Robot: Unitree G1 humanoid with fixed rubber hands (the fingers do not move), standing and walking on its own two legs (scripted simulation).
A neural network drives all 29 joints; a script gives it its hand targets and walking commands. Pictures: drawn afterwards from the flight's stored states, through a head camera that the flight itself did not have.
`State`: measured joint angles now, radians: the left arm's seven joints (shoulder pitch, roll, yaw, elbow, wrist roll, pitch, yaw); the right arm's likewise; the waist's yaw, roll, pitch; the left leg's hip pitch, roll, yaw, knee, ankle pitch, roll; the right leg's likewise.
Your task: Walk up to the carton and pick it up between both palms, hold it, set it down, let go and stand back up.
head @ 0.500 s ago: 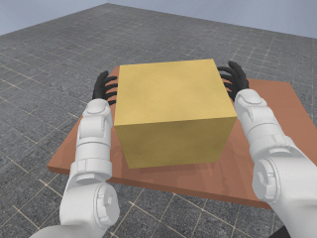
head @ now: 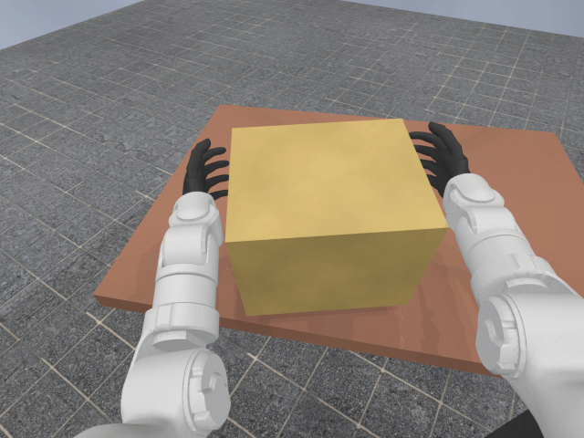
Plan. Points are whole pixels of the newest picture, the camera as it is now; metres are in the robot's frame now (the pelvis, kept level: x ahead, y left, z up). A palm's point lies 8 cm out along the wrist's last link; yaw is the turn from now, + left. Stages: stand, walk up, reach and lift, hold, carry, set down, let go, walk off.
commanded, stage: set down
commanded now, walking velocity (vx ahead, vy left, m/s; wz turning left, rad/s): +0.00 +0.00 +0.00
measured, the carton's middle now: (322, 219) +0.42 +0.04 +0.08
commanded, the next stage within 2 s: none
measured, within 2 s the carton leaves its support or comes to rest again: rests again in 0.78 s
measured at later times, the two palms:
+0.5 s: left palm (204, 211) +0.38 +0.21 +0.11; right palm (441, 187) +0.46 -0.13 +0.12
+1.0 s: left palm (201, 214) +0.38 +0.21 +0.11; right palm (436, 189) +0.46 -0.13 +0.12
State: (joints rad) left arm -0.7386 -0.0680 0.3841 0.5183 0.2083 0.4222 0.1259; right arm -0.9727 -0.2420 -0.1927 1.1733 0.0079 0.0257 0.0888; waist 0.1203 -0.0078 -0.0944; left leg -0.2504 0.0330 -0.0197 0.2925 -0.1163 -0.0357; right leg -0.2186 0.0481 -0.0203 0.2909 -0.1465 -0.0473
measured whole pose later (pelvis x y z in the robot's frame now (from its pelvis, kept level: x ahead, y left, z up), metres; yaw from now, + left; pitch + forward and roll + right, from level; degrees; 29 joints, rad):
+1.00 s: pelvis +0.00 +0.00 +0.00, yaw +0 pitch +10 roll +0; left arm -0.72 -0.12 0.45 0.61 0.25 0.23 0.13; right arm -0.97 -0.24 -0.32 1.25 -0.14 -0.09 0.13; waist 0.16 -0.02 -0.14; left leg -0.36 0.04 0.01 0.28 -0.10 -0.03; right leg -0.32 0.04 -0.04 0.28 -0.13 -0.05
